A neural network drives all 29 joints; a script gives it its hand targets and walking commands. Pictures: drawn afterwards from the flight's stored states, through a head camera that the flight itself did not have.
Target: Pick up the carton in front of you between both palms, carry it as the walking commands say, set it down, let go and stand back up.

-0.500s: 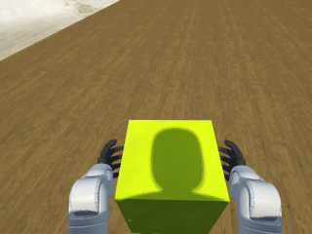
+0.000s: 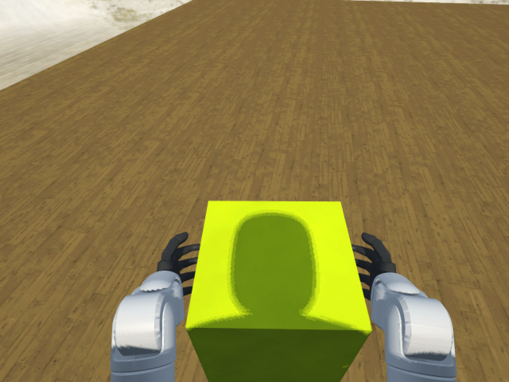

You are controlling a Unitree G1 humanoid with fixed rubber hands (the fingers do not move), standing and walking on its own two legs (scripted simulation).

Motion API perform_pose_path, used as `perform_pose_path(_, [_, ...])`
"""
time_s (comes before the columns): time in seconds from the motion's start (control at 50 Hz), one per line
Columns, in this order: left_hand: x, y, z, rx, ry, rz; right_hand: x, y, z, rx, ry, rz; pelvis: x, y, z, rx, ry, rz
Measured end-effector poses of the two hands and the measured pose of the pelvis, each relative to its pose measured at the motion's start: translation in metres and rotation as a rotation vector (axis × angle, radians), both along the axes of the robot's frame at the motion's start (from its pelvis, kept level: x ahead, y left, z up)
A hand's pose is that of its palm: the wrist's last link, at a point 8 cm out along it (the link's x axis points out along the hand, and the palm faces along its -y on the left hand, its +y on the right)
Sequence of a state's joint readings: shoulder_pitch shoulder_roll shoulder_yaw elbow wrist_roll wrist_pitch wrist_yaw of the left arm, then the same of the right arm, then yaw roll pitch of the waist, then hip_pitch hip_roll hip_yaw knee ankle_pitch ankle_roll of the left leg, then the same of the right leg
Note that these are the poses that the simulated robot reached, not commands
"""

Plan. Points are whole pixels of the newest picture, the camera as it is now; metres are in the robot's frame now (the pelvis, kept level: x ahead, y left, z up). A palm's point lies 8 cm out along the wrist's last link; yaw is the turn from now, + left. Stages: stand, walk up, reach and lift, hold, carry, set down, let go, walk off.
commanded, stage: carry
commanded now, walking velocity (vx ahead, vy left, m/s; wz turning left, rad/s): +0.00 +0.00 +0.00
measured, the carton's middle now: (273, 297) +0.29 +0.00 +0.02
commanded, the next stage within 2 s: none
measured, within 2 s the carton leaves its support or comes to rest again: neither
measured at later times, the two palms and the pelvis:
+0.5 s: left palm (174, 252) +0.33 +0.17 +0.08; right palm (355, 245) +0.35 -0.13 +0.09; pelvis +0.08 +0.00 -0.01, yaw +3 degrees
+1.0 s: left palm (166, 279) +0.28 +0.17 +0.08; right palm (359, 274) +0.30 -0.13 +0.08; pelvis +0.03 +0.00 -0.01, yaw +3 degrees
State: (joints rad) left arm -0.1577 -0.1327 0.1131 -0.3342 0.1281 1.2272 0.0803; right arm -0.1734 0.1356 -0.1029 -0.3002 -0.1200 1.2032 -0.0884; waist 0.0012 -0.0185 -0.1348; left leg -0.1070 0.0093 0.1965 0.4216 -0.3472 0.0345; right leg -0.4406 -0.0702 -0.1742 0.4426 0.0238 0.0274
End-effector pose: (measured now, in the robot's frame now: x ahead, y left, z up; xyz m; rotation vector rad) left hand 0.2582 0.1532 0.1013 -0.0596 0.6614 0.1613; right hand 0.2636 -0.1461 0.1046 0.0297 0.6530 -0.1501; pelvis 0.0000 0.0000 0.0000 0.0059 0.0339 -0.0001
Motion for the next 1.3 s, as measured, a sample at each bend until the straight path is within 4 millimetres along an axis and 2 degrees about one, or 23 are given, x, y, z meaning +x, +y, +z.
perform_pose_path(0.08, [0.037, -0.010, -0.006, 0.038, 0.033, -0.006, 0.037, -0.010, -0.016, 0.041, 0.032, -0.006, 0.034, -0.007, -0.006, -0.026, 0.010, 0.018])
perform_pose_path(0.18, [0.063, -0.010, -0.017, 0.034, 0.083, 0.002, 0.064, -0.010, -0.028, 0.041, 0.082, -0.002, 0.059, -0.010, -0.005, -0.030, 0.035, 0.039])
perform_pose_path(0.28, [0.073, -0.003, -0.021, 0.012, 0.064, 0.030, 0.083, -0.003, -0.025, 0.021, 0.064, 0.026, 0.070, -0.011, -0.006, -0.026, 0.049, 0.046])
perform_pose_path(0.38, [0.075, 0.005, -0.017, 0.007, 0.049, 0.040, 0.089, 0.005, -0.018, 0.010, 0.049, 0.041, 0.077, -0.007, -0.003, -0.028, 0.048, 0.051])
perform_pose_path(0.46, [0.074, 0.012, -0.016, -0.001, 0.034, 0.042, 0.088, 0.012, -0.015, 0.004, 0.034, 0.043, 0.076, -0.001, -0.006, -0.033, 0.046, 0.057])
perform_pose_path(0.6, [0.061, 0.017, -0.022, 0.005, 0.055, 0.042, 0.076, 0.018, -0.023, 0.002, 0.054, 0.048, 0.071, 0.005, -0.009, -0.033, 0.016, 0.054])
perform_pose_path(0.96, [0.026, 0.016, -0.023, 0.008, 0.060, 0.041, 0.039, 0.017, -0.025, 0.008, 0.060, 0.047, 0.036, 0.005, -0.012, -0.023, -0.018, 0.057])
perform_pose_path(1.14, [0.013, 0.014, -0.037, 0.029, 0.085, 0.030, 0.026, 0.015, -0.041, -0.010, 0.084, 0.061, 0.022, 0.003, -0.010, -0.013, -0.024, 0.057])
perform_pose_path(1.3, [0.010, 0.012, -0.049, 0.051, 0.071, 0.015, 0.023, 0.013, -0.053, -0.027, 0.068, 0.074, 0.014, 0.001, -0.010, -0.009, -0.024, 0.056])
